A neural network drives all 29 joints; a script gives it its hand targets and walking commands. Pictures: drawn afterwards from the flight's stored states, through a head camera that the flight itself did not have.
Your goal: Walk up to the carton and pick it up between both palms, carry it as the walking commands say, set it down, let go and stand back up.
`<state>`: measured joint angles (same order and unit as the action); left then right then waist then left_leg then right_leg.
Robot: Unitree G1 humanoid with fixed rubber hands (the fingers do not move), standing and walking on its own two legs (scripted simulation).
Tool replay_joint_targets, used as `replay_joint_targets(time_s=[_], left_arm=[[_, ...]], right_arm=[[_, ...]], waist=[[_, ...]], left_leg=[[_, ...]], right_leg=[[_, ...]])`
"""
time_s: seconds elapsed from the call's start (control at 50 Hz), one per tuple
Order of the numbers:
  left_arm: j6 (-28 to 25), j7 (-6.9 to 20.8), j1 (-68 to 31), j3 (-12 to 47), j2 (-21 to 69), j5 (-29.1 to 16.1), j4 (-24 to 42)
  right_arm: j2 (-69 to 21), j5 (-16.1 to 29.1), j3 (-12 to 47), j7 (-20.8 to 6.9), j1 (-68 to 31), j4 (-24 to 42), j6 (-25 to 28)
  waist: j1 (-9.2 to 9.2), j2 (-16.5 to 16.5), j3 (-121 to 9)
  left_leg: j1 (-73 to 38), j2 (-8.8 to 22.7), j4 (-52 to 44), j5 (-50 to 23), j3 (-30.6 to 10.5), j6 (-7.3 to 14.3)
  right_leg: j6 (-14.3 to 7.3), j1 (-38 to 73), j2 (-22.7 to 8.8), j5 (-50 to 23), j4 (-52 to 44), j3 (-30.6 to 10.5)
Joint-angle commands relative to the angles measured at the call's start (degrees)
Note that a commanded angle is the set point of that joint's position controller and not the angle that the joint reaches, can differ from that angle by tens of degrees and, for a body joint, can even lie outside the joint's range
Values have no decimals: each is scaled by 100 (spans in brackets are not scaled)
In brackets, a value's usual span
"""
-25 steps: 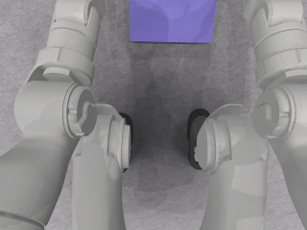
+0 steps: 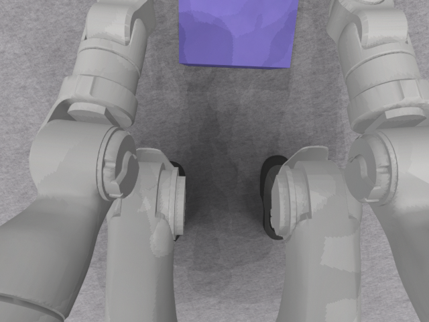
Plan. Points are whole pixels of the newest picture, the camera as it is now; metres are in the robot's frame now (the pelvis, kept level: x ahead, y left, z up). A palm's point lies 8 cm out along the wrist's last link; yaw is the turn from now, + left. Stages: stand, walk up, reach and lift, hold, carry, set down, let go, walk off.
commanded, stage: reach and lift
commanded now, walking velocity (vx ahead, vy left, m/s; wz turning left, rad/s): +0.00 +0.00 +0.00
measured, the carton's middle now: out of the picture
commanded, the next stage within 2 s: none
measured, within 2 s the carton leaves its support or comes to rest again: neither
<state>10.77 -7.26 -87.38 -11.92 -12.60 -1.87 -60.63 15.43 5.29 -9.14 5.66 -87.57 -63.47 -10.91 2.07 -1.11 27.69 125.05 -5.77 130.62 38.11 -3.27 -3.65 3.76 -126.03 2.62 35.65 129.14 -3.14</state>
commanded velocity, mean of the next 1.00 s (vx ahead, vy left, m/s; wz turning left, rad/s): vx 0.00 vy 0.00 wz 0.00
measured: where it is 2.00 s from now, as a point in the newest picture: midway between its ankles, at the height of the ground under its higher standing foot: (222, 212)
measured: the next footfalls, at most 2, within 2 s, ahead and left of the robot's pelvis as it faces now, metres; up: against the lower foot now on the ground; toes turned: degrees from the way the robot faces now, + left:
none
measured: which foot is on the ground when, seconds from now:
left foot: down 0.00-1.00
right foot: down 0.00-1.00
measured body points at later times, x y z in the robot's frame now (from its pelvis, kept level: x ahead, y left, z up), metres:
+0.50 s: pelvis +0.00 +0.00 +0.02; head +0.36 -0.01 +0.28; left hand +0.57 +0.10 -0.13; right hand +0.56 -0.16 -0.14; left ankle +0.10 +0.13 -0.33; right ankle +0.11 -0.14 -0.33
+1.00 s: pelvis -0.01 +0.00 +0.06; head +0.33 -0.02 +0.36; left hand +0.55 +0.10 -0.05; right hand +0.53 -0.15 -0.06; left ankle +0.10 +0.13 -0.33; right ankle +0.11 -0.14 -0.33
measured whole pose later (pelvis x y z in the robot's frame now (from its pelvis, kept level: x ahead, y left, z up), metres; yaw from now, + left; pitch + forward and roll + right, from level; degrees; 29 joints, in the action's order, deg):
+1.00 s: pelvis -0.01 +0.00 +0.06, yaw +0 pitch +41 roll +0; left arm 16.1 -11.4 -76.7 -25.4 -1.0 11.1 -47.2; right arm 4.1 -10.7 -22.5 9.9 -75.4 -47.2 -19.2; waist 1.4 -2.1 6.8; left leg 124.1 -8.6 115.7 33.0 -5.2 -5.3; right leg 5.5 -125.0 6.3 31.0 114.7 -5.5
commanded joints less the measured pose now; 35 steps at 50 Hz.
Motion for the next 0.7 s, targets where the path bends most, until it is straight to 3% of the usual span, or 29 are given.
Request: replay_joint_targets(time_s=[0.0,0.26,0.58,0.68], left_arm=[[-207,1453,-3433,1584,5500,-437,1128],[157,1421,-3406,1351,5990,-108,983],[351,1321,-3171,1678,6580,-63,1623],[410,1322,-2822,1581,6859,159,1512]], right_arm=[[-5440,469,1329,-1467,-3706,1622,275],[-5710,54,1209,-1436,-4011,1927,-34],[-6420,-131,1456,-1490,-3558,2373,-346],[-6647,-322,1406,-1472,-3285,2250,-378]], waist=[[185,-176,-7545],[236,-88,-8195],[142,-14,-9525],[119,13,-9543]], left_leg=[[-3116,-379,-1002,-2770,679,287],[-3204,-424,-1331,-2191,793,246],[-3678,-533,-1670,-2813,836,178],[-3576,-559,-1851,-2839,829,148]], right_leg=[[-337,3416,460,-2897,-807,744],[-236,3644,472,-2246,-1188,847],[-133,4134,602,-2904,-1490,952],[-138,3974,657,-2906,-1661,957]])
